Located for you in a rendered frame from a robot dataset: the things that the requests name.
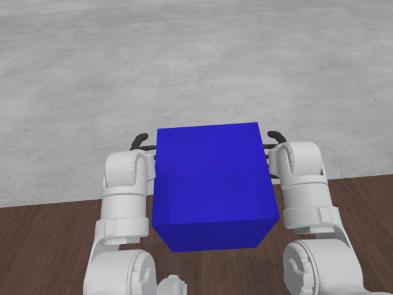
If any robot left forearm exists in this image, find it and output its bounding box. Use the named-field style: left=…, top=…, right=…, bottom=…
left=83, top=149, right=156, bottom=295

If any robot left hand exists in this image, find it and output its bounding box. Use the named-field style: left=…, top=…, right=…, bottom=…
left=130, top=133, right=157, bottom=160

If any robot right forearm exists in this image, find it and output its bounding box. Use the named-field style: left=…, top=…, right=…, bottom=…
left=268, top=141, right=363, bottom=280

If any left robot thigh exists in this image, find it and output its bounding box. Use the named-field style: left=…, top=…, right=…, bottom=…
left=156, top=278, right=187, bottom=295

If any carton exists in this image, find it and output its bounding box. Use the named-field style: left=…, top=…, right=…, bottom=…
left=152, top=122, right=280, bottom=253

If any left robot upper arm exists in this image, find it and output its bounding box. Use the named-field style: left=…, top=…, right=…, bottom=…
left=84, top=250, right=157, bottom=295

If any robot right hand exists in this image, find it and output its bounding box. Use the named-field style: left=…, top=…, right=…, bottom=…
left=263, top=131, right=287, bottom=179

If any right robot upper arm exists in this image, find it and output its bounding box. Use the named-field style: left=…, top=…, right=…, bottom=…
left=283, top=238, right=393, bottom=295

